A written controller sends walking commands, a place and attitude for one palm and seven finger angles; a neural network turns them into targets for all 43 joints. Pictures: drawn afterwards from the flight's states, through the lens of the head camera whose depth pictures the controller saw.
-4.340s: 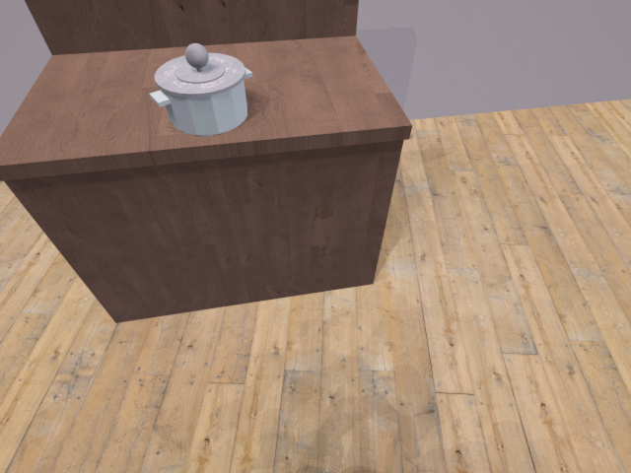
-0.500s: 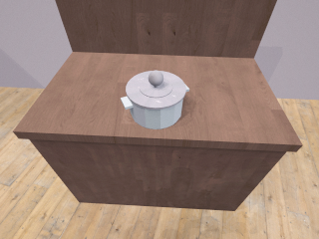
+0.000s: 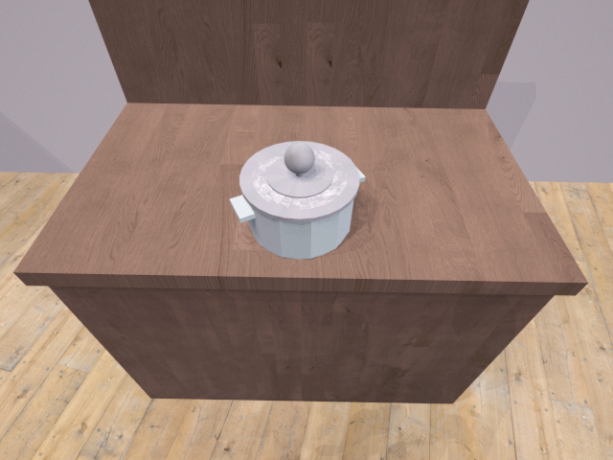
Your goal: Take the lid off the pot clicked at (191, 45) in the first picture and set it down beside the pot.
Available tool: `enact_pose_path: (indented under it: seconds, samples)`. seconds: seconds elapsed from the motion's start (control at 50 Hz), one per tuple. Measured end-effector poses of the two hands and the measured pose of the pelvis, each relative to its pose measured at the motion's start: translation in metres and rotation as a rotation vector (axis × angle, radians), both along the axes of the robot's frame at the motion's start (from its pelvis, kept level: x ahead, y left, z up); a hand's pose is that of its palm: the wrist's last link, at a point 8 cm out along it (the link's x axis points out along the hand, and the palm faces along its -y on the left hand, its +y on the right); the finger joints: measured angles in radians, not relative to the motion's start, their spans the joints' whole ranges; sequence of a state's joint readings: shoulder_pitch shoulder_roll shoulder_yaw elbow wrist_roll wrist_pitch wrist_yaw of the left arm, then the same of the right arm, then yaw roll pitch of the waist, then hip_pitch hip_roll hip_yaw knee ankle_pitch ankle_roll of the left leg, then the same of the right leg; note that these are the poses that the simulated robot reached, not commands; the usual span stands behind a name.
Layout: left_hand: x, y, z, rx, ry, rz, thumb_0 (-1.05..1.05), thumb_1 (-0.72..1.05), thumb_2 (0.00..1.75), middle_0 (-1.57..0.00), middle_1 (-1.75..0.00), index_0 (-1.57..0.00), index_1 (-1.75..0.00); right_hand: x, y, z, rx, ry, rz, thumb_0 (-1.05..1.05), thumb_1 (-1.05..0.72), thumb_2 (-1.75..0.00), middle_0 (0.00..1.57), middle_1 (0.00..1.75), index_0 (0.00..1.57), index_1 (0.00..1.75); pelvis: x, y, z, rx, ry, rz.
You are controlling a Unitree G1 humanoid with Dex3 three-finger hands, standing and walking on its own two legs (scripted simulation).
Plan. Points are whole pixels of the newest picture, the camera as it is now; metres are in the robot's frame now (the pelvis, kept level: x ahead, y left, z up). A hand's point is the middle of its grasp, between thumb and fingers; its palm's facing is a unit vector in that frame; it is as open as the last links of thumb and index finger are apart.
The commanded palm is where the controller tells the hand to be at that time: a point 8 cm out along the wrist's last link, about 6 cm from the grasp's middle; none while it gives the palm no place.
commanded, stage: look again from close up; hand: left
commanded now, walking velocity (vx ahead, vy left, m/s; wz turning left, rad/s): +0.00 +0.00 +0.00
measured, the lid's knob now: (299, 158) +0.54 +0.05 +0.11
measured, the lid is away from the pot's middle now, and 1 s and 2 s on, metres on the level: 0.00 0.00 0.00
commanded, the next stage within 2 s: shuffle to correct the standing spot in 0.52 s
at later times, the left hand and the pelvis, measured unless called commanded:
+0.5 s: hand out of the picture +0.01 +0.16 -0.17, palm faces +0.05 -0.98 -0.19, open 7.3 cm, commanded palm none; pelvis +0.01 -0.01 +0.00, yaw +0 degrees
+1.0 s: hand out of the picture +0.02 +0.15 -0.18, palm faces +0.05 -0.98 -0.19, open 7.4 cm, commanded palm none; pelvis +0.04 -0.03 -0.01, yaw +0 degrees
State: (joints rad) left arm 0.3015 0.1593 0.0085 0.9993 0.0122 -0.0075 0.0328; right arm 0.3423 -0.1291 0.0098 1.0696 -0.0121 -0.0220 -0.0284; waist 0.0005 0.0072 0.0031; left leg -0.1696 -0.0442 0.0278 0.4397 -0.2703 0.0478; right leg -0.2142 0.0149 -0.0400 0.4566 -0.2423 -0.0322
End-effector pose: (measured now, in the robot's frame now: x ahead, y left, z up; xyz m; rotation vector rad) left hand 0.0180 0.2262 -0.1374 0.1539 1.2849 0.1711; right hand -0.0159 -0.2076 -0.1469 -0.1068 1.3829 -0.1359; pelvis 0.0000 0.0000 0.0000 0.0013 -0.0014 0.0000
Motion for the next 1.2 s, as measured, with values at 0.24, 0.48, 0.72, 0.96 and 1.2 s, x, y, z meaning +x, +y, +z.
enact_pose_path:
  seconds: [0.24,0.48,0.72,0.96,1.2]
  samples:
    - [-0.003,-0.007,-0.004,-0.014,0.058,0.015,0.01,0.92,0.9,-0.19,-0.3,-0.2,-0.3,0.037,-0.017,0.005,-0.045,-0.036,0.028,0.01,-0.92,-0.9,0.2,0.3,0.2,0.3,0.013,-0.002,0.001,0.001,-0.003,0.001]
    - [-0.009,-0.013,-0.005,-0.027,0.077,0.022,0.01,0.92,0.9,-0.2,-0.3,-0.2,-0.3,0.055,-0.023,0.007,-0.057,-0.061,0.049,0.01,-0.93,-0.9,0.2,0.3,0.19,0.3,0.015,-0.005,0.002,0.0,-0.009,0.004]
    - [-0.015,-0.016,-0.007,-0.037,0.083,0.015,0.01,0.91,0.9,-0.19,-0.3,-0.2,-0.3,0.041,-0.023,0.007,-0.05,-0.037,0.04,0.01,-0.93,-0.9,0.2,0.3,0.2,0.3,0.012,-0.008,0.002,0.0,-0.014,0.001]
    - [-0.007,-0.027,-0.012,-0.029,0.125,0.023,0.01,0.91,0.9,-0.19,-0.3,-0.2,-0.3,0.03,-0.03,-0.004,-0.021,0.042,-0.007,0.0,-0.91,-0.9,0.2,0.3,0.2,0.3,0.036,-0.024,-0.006,0.009,0.011,-0.001]
    - [0.0,-0.048,-0.027,-0.081,0.197,0.064,0.0,0.91,0.9,-0.19,-0.3,-0.2,-0.3,0.116,-0.052,0.008,-0.105,-0.046,0.011,0.01,-0.92,-0.9,0.2,0.3,0.2,0.3,0.073,-0.03,-0.01,-0.012,-0.001,-0.002]
